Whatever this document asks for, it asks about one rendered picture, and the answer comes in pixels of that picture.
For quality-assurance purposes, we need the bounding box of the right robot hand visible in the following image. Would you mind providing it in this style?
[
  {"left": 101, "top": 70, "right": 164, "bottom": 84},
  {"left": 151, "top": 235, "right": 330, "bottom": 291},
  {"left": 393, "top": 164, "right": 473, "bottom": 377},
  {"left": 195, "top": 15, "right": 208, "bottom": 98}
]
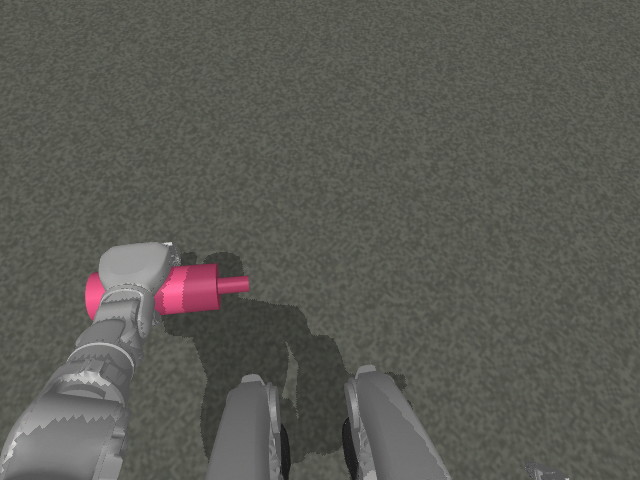
[{"left": 525, "top": 461, "right": 569, "bottom": 480}]

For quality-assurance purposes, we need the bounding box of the right robot foot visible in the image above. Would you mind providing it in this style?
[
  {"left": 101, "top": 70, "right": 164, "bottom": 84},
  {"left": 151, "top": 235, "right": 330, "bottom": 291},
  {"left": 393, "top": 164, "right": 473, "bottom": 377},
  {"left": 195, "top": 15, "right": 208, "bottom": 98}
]
[{"left": 342, "top": 417, "right": 359, "bottom": 480}]

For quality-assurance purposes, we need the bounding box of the bottle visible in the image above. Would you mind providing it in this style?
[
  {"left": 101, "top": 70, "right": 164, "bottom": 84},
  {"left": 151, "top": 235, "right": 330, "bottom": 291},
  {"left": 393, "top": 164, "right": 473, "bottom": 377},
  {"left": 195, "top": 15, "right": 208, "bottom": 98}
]
[{"left": 85, "top": 263, "right": 249, "bottom": 321}]

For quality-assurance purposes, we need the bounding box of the left robot hand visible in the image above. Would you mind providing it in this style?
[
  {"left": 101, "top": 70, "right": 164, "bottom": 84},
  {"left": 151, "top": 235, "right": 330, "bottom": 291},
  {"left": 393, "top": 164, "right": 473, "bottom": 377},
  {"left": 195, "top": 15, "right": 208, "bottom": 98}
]
[{"left": 98, "top": 242, "right": 181, "bottom": 326}]

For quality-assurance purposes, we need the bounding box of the left robot arm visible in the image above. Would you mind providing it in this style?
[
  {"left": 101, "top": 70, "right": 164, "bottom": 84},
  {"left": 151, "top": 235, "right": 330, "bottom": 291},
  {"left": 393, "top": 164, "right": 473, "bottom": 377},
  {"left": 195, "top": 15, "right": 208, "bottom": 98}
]
[{"left": 0, "top": 285, "right": 155, "bottom": 480}]

